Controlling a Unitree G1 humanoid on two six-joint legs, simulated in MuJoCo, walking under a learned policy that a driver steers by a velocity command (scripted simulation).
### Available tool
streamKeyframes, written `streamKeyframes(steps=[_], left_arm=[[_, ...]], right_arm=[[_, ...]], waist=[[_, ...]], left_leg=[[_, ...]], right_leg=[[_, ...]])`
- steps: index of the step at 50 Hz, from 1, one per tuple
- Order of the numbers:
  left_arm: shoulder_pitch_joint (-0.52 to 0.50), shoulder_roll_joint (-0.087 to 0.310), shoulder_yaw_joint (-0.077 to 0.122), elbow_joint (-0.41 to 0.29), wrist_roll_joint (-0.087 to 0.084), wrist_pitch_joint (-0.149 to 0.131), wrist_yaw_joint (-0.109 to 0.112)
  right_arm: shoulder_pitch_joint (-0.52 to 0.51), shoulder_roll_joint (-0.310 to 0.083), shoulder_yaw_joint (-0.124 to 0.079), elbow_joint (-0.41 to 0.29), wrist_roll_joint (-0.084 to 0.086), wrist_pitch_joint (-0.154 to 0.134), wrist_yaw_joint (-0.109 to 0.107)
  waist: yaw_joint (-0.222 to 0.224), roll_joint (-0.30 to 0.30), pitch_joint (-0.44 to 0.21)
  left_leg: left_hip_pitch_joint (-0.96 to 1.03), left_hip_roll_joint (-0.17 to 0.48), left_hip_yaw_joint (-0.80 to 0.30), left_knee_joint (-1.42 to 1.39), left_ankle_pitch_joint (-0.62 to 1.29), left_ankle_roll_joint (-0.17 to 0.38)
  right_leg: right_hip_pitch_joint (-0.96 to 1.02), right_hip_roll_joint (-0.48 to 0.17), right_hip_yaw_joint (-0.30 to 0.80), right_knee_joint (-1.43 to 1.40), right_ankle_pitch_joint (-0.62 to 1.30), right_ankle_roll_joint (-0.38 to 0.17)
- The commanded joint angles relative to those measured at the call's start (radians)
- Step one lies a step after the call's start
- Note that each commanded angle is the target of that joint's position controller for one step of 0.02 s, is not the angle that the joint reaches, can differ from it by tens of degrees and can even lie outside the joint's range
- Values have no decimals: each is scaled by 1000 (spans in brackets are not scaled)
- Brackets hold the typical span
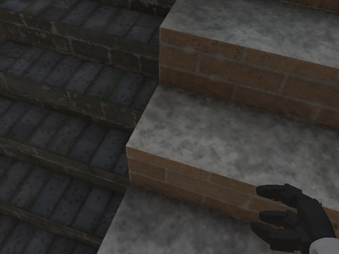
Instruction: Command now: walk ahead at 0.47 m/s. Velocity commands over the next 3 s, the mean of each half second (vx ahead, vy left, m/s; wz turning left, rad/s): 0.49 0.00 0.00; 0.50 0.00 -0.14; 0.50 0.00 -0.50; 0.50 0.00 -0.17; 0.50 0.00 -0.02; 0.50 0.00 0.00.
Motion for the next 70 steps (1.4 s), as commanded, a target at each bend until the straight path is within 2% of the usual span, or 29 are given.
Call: streamKeyframes(steps=[1,2,3,5,8,13,16,20,23,25,26,27,31,37,40,42,43,44,45,47,51,53,56,57,59,60,63,64,70], left_arm=[[-105,276,69,-181,-112,-71,-52],[-285,266,87,-198,-9,-84,-72],[-353,135,61,-295,50,-70,-70],[-462,-4,15,-421,63,-49,-47],[-342,-103,-22,-408,50,-4,-16],[-519,-179,-54,-497,-7,49,33],[-746,-132,-64,-604,5,83,16],[-503,-115,-45,-496,11,101,-4],[-374,8,-8,-459,35,114,-15],[-269,79,22,-387,62,123,-31],[-241,165,49,-351,38,111,-32],[-420,151,59,-390,9,95,-9],[-392,-63,14,-210,36,14,13],[-359,131,51,-273,100,1,47],[-359,199,55,-316,80,18,26],[-413,170,58,-366,-4,-6,0],[-407,108,46,-407,-17,-20,5],[-373,91,41,-438,-54,-17,10],[-395,76,40,-486,-67,-2,22],[-698,-59,-16,-670,-34,26,67],[-777,-56,-40,-754,2,55,35],[-491,26,-17,-717,1,114,50],[-140,129,36,-594,33,111,23],[-201,219,76,-574,17,97,17],[-347,276,88,-556,2,68,55],[-422,249,83,-541,17,77,33],[-349,108,55,-282,23,41,-41],[-353,98,49,-274,23,30,-57],[-305,162,56,-231,47,-9,-42]], right_arm=[[820,-314,-121,153,-43,32,-30],[744,-340,-135,169,-34,36,-55],[560,-321,-118,179,6,0,-41],[440,-149,-77,302,7,-64,-39],[446,72,-23,401,-33,-115,-10],[474,62,1,469,-40,-148,36],[606,40,5,497,-24,-137,9],[706,-9,-13,525,5,-113,-44],[658,-186,-51,442,30,-124,-45],[644,-244,-92,404,9,-110,-24],[620,-79,-82,347,-25,-104,18],[497,-11,-80,286,-47,-94,33],[505,21,-46,199,-75,-70,-19],[400,-101,-62,197,-25,-60,-36],[417,-126,-68,181,4,-100,-21],[623,-144,-88,261,9,-104,-44],[648,-203,-89,284,-35,-100,-31],[746,-277,-105,316,-77,-84,-38],[735,-248,-108,346,-92,-73,-50],[695,-146,-78,422,-114,-126,-48],[570,-39,-36,451,-47,-134,-16],[303,-161,-52,360,-38,-117,-8],[144,-438,-117,224,55,-138,-18],[190,-411,-126,161,72,-120,-10],[411,-243,-102,123,-15,-96,67],[550,-178,-91,173,-42,-74,66],[424,59,-13,171,-96,-105,-20],[507,32,-13,181,-97,-93,-34],[230,25,-17,48,-51,-39,-36]], waist=[[-397,410,-559],[-386,423,-555],[-271,351,-413],[-111,127,-34],[27,21,52],[50,94,108],[-20,146,158],[47,262,-117],[138,360,-208],[155,310,-162],[84,-49,-170],[39,11,-89],[-143,83,98],[-113,70,125],[-170,98,-84],[-260,128,-177],[-204,211,-107],[-207,118,-274],[-164,83,-337],[-137,185,-116],[7,104,52],[163,243,35],[290,350,-215],[260,122,-311],[-18,-207,-470],[-108,-146,-607],[-157,92,-88],[-208,184,-10],[-101,47,120]], left_leg=[[1317,224,-821,-840,240,117],[1157,329,-1178,-1201,458,164],[964,372,-1092,-1179,506,142],[715,315,-788,-1116,475,126],[632,236,-412,-1067,560,-11],[553,167,-121,-1169,486,-115],[421,158,-83,-1431,565,-73],[980,212,42,-1264,1544,-5],[923,286,-65,-985,2131,74],[751,217,-110,-513,1782,63],[384,-27,-176,-95,544,-27],[295,-42,-315,236,536,-89],[146,17,-296,358,537,-66],[459,3,-46,-365,87,-104],[604,-49,-2,-865,268,-60],[1170,73,-125,-1316,935,-16],[1541,266,-322,-1069,1774,38],[1710,444,-401,-927,2000,167],[1650,498,-404,-984,1708,215],[1481,498,-323,-1060,1338,102],[1103,338,-59,-1328,1042,-52],[695,240,199,-1435,1467,-110],[585,248,143,-1161,2013,-100],[649,182,67,-804,1935,-87],[253,-40,-158,39,497,-132],[206,-71,-301,403,525,-131],[156,33,-303,380,537,-40],[89,2,-276,414,529,-37],[-307,26,-152,691,526,-79]], right_leg=[[-655,67,62,843,1006,-58],[-722,255,106,1532,197,-31],[-864,236,229,1963,120,-26],[-1118,143,150,2201,82,-85],[-1255,182,175,2249,51,-118],[-1483,271,63,2406,48,-142],[-1286,212,-195,1912,110,-100],[-1071,128,-217,1802,-120,-169],[-568,207,-156,1239,-388,-152],[-419,90,197,896,-610,-189],[-292,-99,679,520,-442,-293],[-501,-176,875,298,-305,-280],[-801,-91,381,467,-306,-179],[-741,-23,142,316,371,-183],[-262,34,100,698,1219,-140],[-586,127,109,1161,554,-26],[-1129,235,28,1511,-186,26],[-1315,217,21,1909,-288,22],[-1399,183,56,2262,-353,-3],[-1747,168,155,2662,-598,-85],[-1629,144,34,2246,-578,-135],[-1022,128,-79,1867,-320,-117],[-273,187,-62,1337,-109,-96],[-196,251,21,1084,-76,-78],[-59,-12,616,438,-245,-222],[-45,-60,616,531,-332,-235],[-450,57,45,568,49,-16],[-478,5,80,490,348,-19],[-646,-102,457,197,-426,-86]])
Next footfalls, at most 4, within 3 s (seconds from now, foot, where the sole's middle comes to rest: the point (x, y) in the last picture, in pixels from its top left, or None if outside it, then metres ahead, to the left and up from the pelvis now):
0.48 right None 0.31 -0.08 -0.40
0.84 left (138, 233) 0.40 0.12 -0.40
1.26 right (256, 146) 0.57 -0.17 -0.20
1.94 left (217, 11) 0.87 -0.06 0.00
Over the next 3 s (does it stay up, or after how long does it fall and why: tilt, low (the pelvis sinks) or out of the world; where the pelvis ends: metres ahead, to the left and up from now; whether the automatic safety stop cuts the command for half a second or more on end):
stays up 0.84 -0.23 0.74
